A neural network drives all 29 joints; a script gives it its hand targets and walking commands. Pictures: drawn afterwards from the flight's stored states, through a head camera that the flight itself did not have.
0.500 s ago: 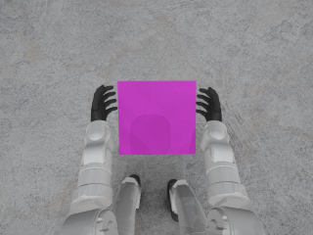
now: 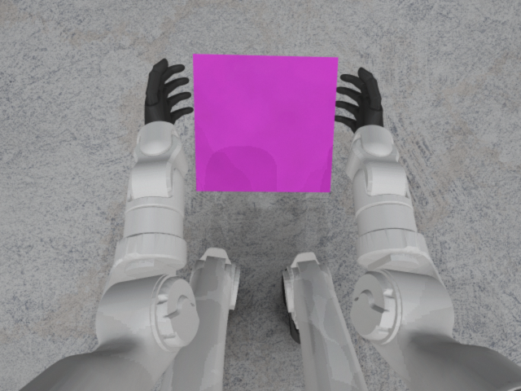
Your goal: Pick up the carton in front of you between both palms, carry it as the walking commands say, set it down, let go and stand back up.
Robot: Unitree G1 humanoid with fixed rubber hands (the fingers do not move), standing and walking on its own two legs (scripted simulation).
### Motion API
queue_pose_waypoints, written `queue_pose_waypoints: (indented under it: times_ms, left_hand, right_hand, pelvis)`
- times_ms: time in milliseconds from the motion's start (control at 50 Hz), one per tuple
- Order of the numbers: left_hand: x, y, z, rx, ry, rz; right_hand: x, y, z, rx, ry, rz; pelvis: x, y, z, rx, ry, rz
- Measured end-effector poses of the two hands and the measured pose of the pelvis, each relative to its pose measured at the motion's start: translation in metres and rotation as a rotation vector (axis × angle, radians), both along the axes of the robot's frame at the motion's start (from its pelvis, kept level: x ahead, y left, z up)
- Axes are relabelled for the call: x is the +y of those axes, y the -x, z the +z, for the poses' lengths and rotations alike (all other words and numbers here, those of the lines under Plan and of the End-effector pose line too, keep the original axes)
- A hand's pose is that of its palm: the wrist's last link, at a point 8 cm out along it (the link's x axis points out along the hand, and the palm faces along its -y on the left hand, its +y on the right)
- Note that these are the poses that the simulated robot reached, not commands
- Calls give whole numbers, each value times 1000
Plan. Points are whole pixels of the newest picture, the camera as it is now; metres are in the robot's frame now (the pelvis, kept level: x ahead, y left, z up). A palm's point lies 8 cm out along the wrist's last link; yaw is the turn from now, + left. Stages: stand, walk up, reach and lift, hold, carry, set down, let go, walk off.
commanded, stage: set down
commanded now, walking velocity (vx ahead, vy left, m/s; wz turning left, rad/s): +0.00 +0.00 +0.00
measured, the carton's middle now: (261, 127) +0.51 +0.01 -0.23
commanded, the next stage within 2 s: none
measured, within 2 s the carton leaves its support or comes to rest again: rests again in 0.86 s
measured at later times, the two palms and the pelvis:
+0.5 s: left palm (186, 129) +0.50 +0.15 -0.24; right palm (340, 128) +0.52 -0.14 -0.24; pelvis -0.02 -0.01 -0.11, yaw +0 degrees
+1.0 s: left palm (192, 114) +0.55 +0.15 -0.29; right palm (334, 113) +0.57 -0.15 -0.30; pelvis +0.00 -0.01 -0.15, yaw +0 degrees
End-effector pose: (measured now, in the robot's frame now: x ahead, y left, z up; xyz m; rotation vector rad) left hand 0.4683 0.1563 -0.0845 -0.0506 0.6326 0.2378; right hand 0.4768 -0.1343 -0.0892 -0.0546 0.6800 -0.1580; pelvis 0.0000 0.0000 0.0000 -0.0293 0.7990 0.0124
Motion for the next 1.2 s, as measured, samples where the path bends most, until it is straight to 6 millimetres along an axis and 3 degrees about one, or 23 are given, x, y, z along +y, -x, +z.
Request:
queue_pose_waypoints:
  times_ms: [260,600,800,1200]
  left_hand:
    - [0,-19,-76,45,-25,-6]
    - [-11,-47,-179,16,-3,-40]
    - [-5,-75,-196,3,13,-69]
    - [-2,-88,-216,-27,35,-94]
  right_hand:
    - [-2,-21,-76,44,-7,33]
    - [-14,-58,-179,17,7,49]
    - [-14,-86,-195,-5,-14,76]
    - [-14,-98,-214,-41,-68,84]
  pelvis:
    - [2,8,-58,31,5,-5]
    - [-12,18,-129,6,-27,-24]
    - [-15,11,-154,-35,-36,-31]
    - [-8,-7,-156,10,-29,-36]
